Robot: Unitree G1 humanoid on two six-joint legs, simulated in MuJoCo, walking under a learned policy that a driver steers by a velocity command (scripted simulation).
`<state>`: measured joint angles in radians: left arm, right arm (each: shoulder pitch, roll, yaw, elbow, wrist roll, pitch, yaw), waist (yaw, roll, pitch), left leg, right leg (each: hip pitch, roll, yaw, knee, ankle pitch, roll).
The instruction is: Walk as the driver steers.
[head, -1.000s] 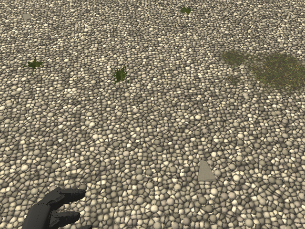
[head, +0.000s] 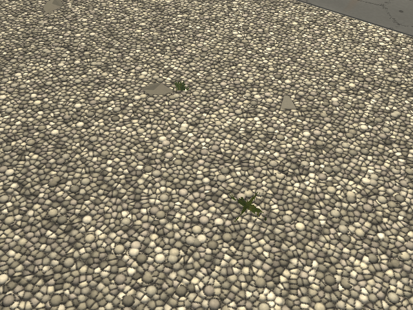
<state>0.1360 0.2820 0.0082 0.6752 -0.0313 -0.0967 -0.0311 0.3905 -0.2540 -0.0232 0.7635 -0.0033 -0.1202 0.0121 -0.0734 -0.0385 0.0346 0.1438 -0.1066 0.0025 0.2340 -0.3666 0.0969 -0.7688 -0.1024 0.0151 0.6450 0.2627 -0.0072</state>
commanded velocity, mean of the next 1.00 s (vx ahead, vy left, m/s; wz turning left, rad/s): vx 1.00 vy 0.00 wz -0.80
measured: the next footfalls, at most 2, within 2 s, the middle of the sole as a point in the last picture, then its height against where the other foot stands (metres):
right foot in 0.12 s outside the picture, level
left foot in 0.56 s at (205, 228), level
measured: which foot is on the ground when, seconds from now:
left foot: down 0.00-0.14, up 0.16-0.54, down 0.56-1.00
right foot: up 0.00-0.10, down 0.12-0.56, up 0.58-1.00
